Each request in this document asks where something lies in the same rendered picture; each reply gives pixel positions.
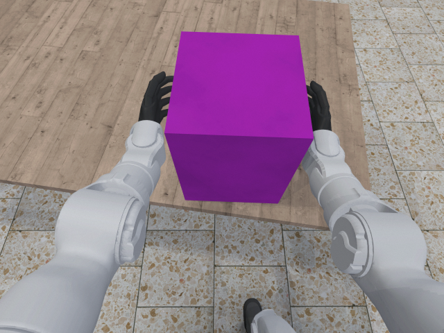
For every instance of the left robot upper arm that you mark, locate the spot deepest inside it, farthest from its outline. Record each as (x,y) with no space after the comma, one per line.
(98,231)

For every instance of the right robot upper arm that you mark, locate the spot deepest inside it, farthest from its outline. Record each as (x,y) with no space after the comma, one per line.
(385,254)

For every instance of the robot left forearm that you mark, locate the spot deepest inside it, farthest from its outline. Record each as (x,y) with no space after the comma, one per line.
(138,171)

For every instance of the right robot foot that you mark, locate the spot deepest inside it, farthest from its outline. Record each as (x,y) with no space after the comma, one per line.
(251,308)

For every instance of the robot right hand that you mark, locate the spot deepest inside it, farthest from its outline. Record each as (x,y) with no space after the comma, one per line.
(319,107)

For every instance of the robot right shin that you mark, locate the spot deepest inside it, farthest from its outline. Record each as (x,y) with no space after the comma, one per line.
(265,312)

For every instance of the carton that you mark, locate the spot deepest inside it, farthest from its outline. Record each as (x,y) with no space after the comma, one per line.
(238,123)

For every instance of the table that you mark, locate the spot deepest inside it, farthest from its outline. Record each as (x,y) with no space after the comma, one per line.
(73,75)

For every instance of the robot left hand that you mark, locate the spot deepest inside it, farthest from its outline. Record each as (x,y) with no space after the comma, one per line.
(152,102)

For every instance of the robot right forearm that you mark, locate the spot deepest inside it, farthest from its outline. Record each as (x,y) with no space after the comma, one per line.
(332,183)

